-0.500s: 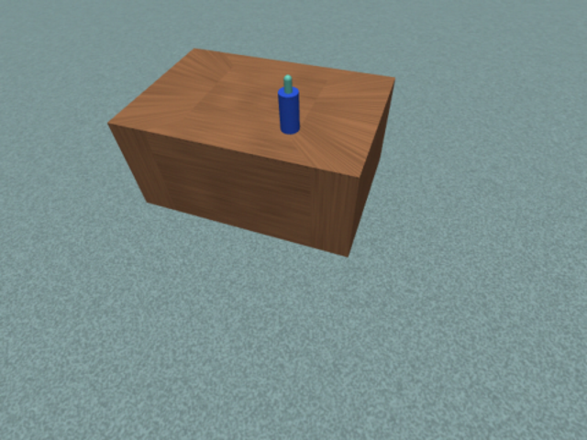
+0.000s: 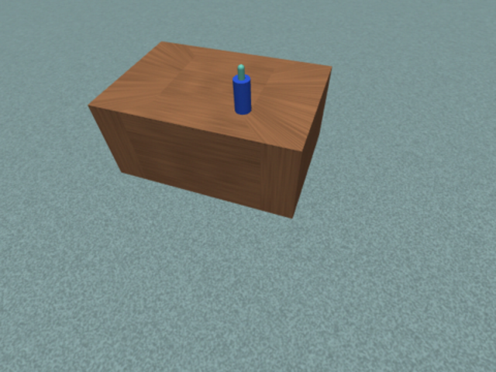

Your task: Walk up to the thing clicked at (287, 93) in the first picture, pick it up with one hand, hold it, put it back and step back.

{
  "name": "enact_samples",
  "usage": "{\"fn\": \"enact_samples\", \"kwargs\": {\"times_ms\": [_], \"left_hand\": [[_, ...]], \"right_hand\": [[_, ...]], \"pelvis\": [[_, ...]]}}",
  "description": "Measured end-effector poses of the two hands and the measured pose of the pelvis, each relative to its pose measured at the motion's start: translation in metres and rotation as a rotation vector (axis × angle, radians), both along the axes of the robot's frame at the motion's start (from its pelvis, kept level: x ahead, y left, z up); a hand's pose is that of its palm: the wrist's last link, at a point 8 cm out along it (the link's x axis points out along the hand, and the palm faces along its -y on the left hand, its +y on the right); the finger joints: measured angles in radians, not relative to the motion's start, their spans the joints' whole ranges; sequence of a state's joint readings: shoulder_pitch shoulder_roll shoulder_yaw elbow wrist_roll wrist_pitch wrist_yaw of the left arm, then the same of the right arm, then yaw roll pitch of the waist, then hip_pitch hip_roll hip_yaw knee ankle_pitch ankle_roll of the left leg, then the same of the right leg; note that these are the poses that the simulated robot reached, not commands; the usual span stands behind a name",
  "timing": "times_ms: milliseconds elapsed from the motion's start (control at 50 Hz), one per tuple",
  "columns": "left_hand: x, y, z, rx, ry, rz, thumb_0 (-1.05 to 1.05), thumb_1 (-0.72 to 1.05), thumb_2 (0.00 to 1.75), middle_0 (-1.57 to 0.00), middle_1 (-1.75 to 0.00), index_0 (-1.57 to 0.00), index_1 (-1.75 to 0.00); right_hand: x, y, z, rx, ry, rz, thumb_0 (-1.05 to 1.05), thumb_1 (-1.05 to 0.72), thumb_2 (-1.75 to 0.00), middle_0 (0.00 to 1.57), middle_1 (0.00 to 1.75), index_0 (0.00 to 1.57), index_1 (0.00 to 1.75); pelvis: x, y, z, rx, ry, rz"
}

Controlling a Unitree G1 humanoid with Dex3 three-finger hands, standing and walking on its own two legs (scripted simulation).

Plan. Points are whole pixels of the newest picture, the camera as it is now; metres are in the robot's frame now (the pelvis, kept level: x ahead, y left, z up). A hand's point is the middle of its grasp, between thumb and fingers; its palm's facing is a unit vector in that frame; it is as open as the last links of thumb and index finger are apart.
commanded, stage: stand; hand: left
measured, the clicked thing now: (242, 88) +1.19 +0.04 -0.23
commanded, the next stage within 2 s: walk up in 0.62 s
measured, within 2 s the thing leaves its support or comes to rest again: neither
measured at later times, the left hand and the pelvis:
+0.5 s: hand out of the picture +0.08 +0.25 -0.15, palm faces -0.02 -0.94 -0.35, open 7.4 cm; pelvis +0.00 +0.00 +0.00, yaw +0 degrees
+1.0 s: hand out of the picture +0.16 +0.24 -0.14, palm faces -0.14 -0.89 -0.43, open 7.4 cm; pelvis +0.08 -0.04 -0.02, yaw -9 degrees
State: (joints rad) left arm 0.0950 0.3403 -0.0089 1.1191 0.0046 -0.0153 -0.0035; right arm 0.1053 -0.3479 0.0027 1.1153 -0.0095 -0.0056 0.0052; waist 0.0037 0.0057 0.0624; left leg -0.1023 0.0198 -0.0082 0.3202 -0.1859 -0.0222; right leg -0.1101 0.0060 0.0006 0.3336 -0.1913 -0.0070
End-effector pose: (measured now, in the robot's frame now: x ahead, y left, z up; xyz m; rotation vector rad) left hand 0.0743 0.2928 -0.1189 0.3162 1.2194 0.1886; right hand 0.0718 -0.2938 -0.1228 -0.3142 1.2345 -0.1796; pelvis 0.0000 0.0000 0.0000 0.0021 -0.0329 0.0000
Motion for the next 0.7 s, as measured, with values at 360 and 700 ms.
{"fn": "enact_samples", "kwargs": {"times_ms": [360, 700], "left_hand": [[0.0005, 0.0029, 0.0011, 0.008, 0.008, 0.005, 0.00, 0.90, 0.90, -0.21, -0.30, -0.20, -0.30], [0.0008, 0.0083, 0.0018, 0.002, -0.005, -0.026, 0.00, 0.90, 0.89, -0.21, -0.30, -0.20, -0.30]], "right_hand": [[0.0041, 0.0014, -0.0006, 0.003, -0.002, -0.001, 0.01, -0.90, -0.90, 0.20, 0.30, 0.20, 0.30], [0.0045, -0.0064, 0.0034, 0.006, -0.069, -0.025, 0.01, -0.90, -0.90, 0.20, 0.30, 0.21, 0.30]], "pelvis": [[0.0040, 0.0007, 0.0002, 0.001, 0.000, -0.002], [0.0081, 0.0024, -0.0036, 0.010, 0.002, -0.042]]}}
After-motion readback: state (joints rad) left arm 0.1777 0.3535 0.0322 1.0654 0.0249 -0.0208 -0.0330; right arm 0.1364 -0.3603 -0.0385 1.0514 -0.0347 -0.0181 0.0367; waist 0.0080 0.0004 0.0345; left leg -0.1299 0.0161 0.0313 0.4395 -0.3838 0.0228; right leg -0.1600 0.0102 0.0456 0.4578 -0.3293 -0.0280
